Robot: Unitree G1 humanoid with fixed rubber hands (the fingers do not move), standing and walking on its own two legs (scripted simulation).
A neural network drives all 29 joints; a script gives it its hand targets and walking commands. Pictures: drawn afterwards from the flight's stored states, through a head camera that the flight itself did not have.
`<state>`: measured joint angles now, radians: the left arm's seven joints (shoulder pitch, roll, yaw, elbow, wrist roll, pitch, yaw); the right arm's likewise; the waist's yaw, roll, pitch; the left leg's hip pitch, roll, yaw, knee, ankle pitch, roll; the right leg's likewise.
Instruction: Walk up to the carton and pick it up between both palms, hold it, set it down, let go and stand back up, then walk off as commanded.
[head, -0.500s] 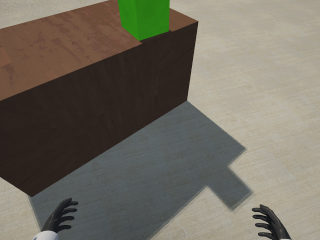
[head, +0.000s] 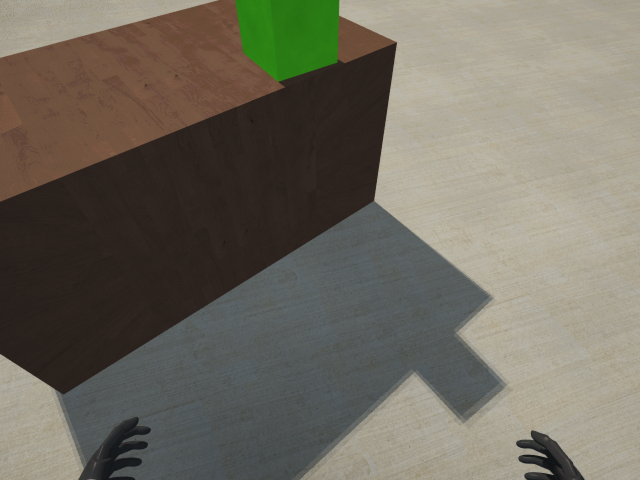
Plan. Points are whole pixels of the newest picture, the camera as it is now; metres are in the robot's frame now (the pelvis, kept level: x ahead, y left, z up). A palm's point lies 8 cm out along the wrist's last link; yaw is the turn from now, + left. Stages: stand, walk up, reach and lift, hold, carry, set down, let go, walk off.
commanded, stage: stand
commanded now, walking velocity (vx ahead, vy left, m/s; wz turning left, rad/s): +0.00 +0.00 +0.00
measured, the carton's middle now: (286, 11) +1.20 +0.15 +0.07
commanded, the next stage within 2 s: none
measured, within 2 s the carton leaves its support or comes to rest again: neither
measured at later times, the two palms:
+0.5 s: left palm out of the picture +0.10 +0.30 -0.09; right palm out of the picture +0.10 -0.29 -0.10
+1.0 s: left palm out of the picture +0.06 +0.31 -0.09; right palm out of the picture +0.06 -0.29 -0.09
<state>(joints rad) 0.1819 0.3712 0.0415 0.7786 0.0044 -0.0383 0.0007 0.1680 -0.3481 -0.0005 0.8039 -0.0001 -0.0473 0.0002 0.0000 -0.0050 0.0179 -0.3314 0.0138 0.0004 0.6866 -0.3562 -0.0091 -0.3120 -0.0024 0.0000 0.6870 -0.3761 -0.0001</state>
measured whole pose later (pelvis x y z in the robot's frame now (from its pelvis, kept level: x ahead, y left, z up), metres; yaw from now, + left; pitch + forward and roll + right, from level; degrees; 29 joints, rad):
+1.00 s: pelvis -0.03 +0.00 +0.02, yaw +0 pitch +1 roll +0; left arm 0.12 0.38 0.01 1.03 0.00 -0.04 0.00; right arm 0.12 -0.35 0.00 1.04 0.00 -0.04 0.01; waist 0.00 0.00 0.01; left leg -0.30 0.01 0.00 0.49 -0.20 -0.01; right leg -0.29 0.00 0.00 0.49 -0.22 0.00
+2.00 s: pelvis -0.02 +0.00 +0.02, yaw +0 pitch +1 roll +0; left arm 0.12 0.38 0.00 1.08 0.00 -0.04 0.00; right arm 0.12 -0.35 0.00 1.08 0.00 -0.04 0.01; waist 0.00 0.00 0.00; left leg -0.27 0.01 0.00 0.43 -0.18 -0.01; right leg -0.26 0.00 0.00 0.45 -0.21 0.00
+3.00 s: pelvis -0.02 +0.00 +0.02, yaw +0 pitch +1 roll +0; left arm 0.12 0.39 0.00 1.10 0.00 -0.04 0.00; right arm 0.12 -0.35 0.00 1.09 0.00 -0.03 0.01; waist 0.00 0.00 0.00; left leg -0.25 0.01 0.00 0.42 -0.18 -0.01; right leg -0.23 0.00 0.00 0.43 -0.20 0.00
